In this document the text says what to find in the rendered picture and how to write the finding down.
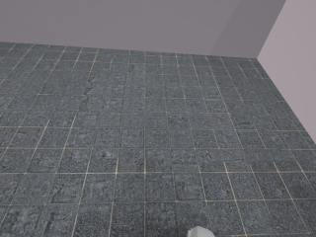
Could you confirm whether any right robot thigh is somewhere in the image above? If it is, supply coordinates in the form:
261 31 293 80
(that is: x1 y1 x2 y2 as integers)
187 226 215 237

